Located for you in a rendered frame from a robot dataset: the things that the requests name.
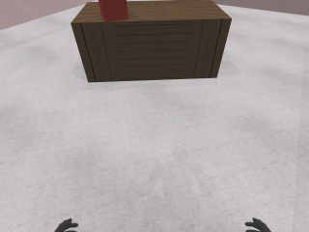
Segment carton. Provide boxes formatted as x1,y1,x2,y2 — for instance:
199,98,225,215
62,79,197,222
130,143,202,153
98,0,128,22

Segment robot left hand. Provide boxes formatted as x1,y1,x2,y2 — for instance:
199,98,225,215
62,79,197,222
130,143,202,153
54,218,78,232

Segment pedestal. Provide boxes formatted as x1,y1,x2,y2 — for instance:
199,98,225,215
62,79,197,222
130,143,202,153
70,0,232,83

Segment robot right hand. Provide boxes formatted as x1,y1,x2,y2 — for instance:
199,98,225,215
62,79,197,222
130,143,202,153
245,217,271,232

